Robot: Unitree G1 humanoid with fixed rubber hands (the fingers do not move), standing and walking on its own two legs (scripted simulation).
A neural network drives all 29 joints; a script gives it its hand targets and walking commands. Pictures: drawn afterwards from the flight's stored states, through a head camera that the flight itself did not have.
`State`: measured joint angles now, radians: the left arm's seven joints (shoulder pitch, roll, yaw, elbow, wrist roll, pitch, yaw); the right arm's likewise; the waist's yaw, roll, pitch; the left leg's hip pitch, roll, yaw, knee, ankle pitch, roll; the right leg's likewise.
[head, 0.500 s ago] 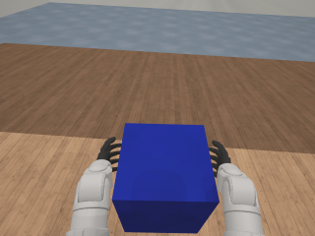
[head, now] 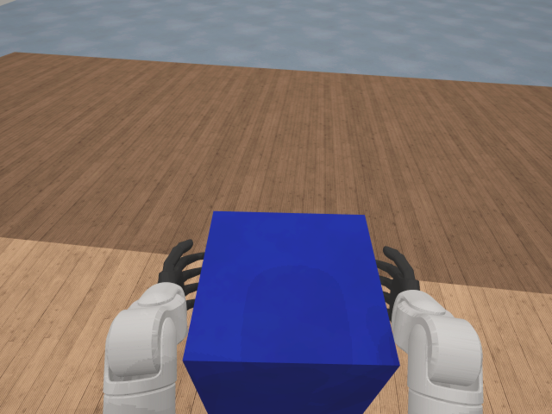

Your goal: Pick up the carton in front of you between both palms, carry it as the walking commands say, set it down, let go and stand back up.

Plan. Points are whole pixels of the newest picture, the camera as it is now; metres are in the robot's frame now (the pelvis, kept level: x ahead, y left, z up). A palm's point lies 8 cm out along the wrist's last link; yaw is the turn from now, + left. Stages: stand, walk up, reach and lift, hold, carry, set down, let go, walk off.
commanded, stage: carry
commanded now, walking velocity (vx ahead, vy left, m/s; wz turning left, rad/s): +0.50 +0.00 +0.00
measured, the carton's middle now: (285, 323) +0.27 +0.01 +0.02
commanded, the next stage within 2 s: none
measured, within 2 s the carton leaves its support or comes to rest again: neither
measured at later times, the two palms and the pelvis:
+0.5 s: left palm (209, 147) +0.60 +0.17 +0.09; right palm (358, 156) +0.59 -0.13 +0.10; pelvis +0.33 +0.03 +0.00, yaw -2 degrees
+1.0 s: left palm (239, 75) +0.94 +0.15 +0.10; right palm (348, 82) +0.94 -0.15 +0.09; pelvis +0.67 +0.00 +0.00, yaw +0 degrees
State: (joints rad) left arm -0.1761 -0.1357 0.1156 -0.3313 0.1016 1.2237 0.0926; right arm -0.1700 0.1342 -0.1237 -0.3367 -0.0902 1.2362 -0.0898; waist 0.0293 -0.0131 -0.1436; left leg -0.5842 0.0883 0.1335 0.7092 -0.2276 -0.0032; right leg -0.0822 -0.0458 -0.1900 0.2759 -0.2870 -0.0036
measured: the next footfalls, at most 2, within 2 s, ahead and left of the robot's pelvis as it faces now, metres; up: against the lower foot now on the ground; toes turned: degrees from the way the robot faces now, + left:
left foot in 0.12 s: +0.25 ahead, +0.12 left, +0.00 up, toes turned +12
right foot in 0.60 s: +0.59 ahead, -0.08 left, +0.00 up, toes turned -13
